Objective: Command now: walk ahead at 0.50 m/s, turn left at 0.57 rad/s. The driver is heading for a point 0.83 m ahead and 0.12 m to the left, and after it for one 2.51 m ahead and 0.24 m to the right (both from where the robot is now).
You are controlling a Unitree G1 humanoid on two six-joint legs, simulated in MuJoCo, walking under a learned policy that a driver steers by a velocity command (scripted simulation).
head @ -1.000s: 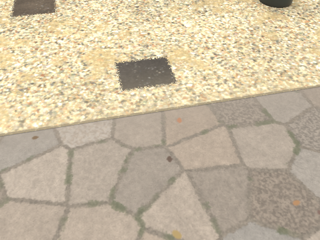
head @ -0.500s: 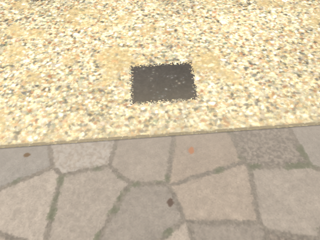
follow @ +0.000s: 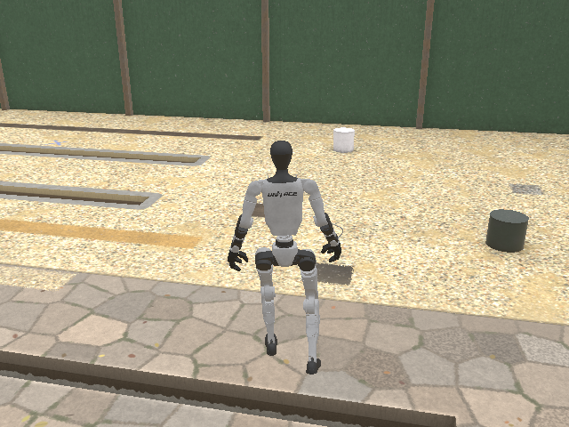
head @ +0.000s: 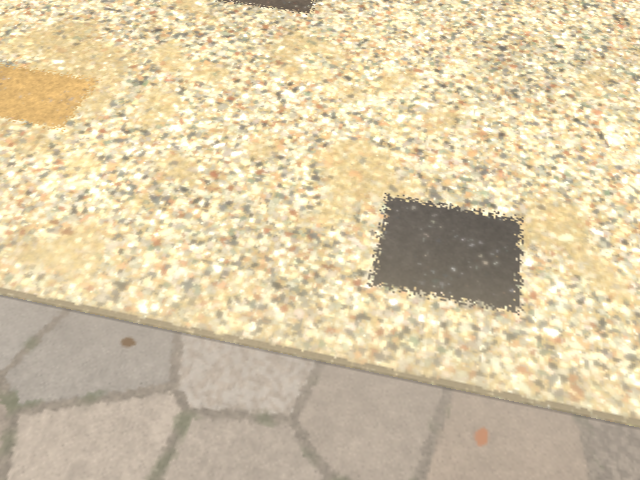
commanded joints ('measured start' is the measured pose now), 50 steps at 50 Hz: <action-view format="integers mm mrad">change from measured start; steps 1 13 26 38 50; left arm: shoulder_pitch -134 -281 128 88 219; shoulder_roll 96 20 87 129 16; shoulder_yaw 10 4 51 48 -10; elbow -160 -214 -191 -118 -127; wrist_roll -45 7 10 0 5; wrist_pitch -98 -75 -77 -68 -55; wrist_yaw -28 -35 -18 -20 -17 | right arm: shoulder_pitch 268 172 199 -78 249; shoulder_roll -175 -144 -137 -17 -253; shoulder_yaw -45 -19 5 41 -41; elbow -21 -102 -144 -202 -145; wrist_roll -4 -14 8 -18 -36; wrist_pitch -41 -31 0 -13 -18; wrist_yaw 3 -61 -76 -35 -35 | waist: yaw -93 -60 102 42 -83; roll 105 89 -153 -48 307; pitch -198 6 -259 -20 -423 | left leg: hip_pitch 736 267 -310 -168 862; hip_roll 305 112 13 115 413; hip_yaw -683 -291 -245 -116 -803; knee -404 -474 737 127 -319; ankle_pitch -84 127 -254 145 14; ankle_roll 231 127 -96 -85 253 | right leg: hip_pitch -698 -446 389 -7 -546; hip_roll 82 89 -262 -101 157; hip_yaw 172 129 736 185 132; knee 423 -341 -640 -806 309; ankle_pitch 38 581 16 486 -73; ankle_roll -70 25 -239 -245 -46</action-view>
